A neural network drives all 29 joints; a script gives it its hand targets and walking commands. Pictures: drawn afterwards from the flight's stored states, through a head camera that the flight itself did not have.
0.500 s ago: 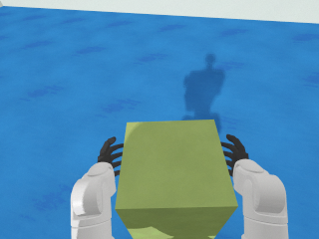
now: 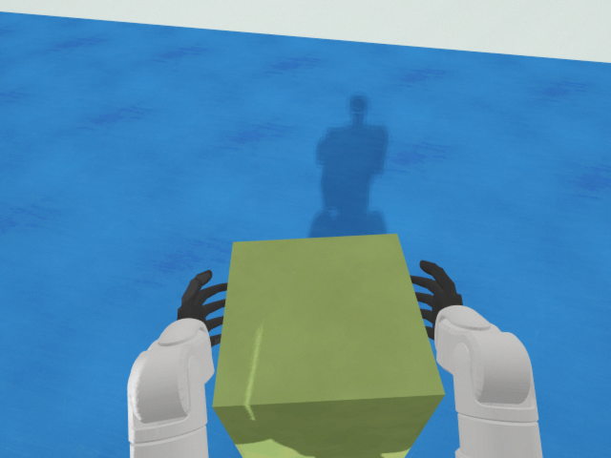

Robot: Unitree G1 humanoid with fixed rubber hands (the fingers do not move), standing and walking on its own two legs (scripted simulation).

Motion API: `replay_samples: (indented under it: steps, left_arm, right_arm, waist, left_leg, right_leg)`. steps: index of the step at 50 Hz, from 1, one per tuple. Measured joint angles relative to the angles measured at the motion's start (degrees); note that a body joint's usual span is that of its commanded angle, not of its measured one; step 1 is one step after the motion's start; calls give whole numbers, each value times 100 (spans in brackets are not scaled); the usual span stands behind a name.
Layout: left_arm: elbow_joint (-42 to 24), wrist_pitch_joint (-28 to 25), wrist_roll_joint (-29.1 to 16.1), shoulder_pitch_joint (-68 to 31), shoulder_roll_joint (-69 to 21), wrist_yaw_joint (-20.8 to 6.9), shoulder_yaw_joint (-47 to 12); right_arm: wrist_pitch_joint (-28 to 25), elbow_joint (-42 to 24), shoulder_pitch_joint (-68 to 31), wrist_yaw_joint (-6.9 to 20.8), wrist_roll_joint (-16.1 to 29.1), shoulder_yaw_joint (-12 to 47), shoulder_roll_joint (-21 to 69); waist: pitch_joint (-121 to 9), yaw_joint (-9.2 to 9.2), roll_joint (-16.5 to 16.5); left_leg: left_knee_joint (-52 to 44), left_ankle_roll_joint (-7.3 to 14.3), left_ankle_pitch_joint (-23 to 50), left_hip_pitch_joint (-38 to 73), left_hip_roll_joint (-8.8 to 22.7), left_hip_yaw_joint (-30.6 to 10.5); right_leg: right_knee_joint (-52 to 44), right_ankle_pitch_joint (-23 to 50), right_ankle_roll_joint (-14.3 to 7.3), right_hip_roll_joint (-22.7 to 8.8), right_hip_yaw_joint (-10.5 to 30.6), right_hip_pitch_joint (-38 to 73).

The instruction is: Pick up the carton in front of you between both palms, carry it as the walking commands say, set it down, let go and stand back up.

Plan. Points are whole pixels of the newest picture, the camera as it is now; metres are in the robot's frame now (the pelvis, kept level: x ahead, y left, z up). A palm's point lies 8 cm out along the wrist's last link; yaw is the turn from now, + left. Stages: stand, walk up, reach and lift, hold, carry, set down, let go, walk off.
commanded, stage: carry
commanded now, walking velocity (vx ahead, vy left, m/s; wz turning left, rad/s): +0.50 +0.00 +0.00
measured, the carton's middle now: (320, 356) +0.26 +0.00 -0.01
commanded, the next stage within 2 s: none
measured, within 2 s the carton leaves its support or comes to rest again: neither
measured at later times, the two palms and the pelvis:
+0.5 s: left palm (234, 155) +0.58 +0.13 +0.08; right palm (405, 149) +0.59 -0.17 +0.07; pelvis +0.31 -0.03 +0.00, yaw +4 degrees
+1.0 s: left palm (224, 107) +0.72 +0.16 +0.09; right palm (378, 100) +0.73 -0.14 +0.09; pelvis +0.45 +0.00 +0.00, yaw +2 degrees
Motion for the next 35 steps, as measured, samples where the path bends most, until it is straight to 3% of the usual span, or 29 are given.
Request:
replay_samples:
  steps: [3, 7, 11, 16, 18, 20, 21, 22, 24, 26, 30, 35]
  left_arm:
    - [0, -79, 6, 51, 5, 3, -102]
    - [-123, -225, 1, 142, 8, 10, -245]
    - [-376, -227, -24, 224, 14, 40, -313]
    - [-634, -78, -58, 167, 12, 80, -266]
    - [-624, -7, -73, 77, 5, 80, -228]
    - [-442, -11, -58, -67, -13, 78, -230]
    - [-293, -37, -43, -178, -26, 75, -214]
    - [-164, -55, -36, -262, -39, 72, -187]
    - [-26, -72, -43, -301, -51, 63, -143]
    - [-21, -92, -61, -246, -44, 58, -124]
    - [-205, -190, -106, -153, -28, 48, -101]
    - [-372, -221, -122, -88, -17, 21, -121]
  right_arm:
    - [-83, -95, 144, 0, 30, -8, -15]
    - [-207, -322, 306, 2, 78, -15, -31]
    - [-217, -543, 363, 6, 124, 7, -35]
    - [-76, -730, 251, -8, 98, 61, -28]
    - [7, -759, 189, -7, 68, 41, -22]
    - [71, -698, 76, -2, 53, -76, -28]
    - [98, -621, -21, -1, 48, -166, -24]
    - [112, -548, -88, 1, 35, -235, -12]
    - [120, -464, -106, 2, -3, -275, 16]
    - [111, -433, -85, -2, -21, -218, 5]
    - [16, -532, -73, -17, -17, -114, 5]
    - [1, -713, -6, -39, -4, -41, 0]
  waist:
    - [119, -7, 56]
    - [78, -11, 112]
    - [-53, 23, 114]
    - [-186, 67, 118]
    - [-188, 68, 143]
    - [-162, 101, 281]
    - [-84, 128, 371]
    - [5, 129, 410]
    - [156, 119, 410]
    - [263, 110, 378]
    - [362, 112, 342]
    - [176, 99, 385]
  left_leg:
    - [-562, -8, -19, 504, -22, -37]
    - [-1176, -59, -112, 1150, -40, -127]
    - [-1568, -186, -364, 1820, -56, -189]
    - [-1620, -443, -979, 2603, -31, -221]
    - [-1201, -578, -1421, 2775, 52, -229]
    - [-7, -666, -1734, 2484, 281, -261]
    - [913, -697, -1830, 2091, 322, -475]
    - [1773, -703, -1972, 1661, 254, -713]
    - [2703, -630, -2078, 969, 97, -944]
    - [2413, -571, -1982, 585, 56, -960]
    - [913, -556, -1613, 296, 74, -889]
    - [-398, -554, 104, 582, 245, -615]
  right_leg:
    - [173, 528, -62, -26, -16, -957]
    - [-854, 1012, 35, -156, -117, -1676]
    - [-2078, 1586, 106, -230, -262, -1919]
    - [-3250, 2291, 24, -91, -594, -1731]
    - [-3746, 2694, -2, 53, -811, -1386]
    - [-3791, 2308, -435, 172, -994, -1102]
    - [-3618, 2056, -557, 206, -1032, -1107]
    - [-3571, 1920, -595, 202, -1051, -1064]
    - [-3763, 1930, -462, 173, -1057, -858]
    - [-4076, 1942, -488, 173, -1042, -604]
    - [-4352, 1864, -446, 170, -974, -267]
    - [-3851, 1269, -295, 207, -908, -43]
